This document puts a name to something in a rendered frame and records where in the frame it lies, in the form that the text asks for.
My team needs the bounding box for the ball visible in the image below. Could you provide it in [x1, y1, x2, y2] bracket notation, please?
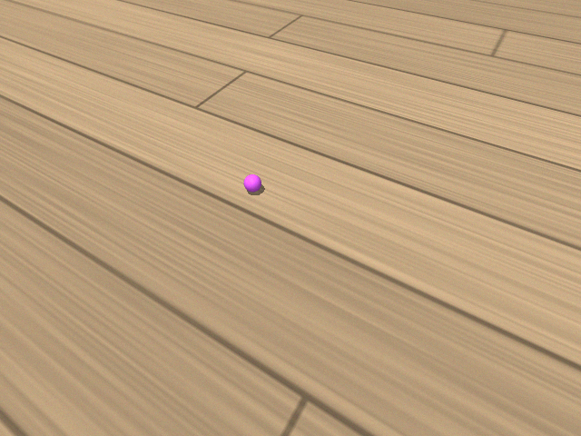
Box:
[244, 174, 261, 192]

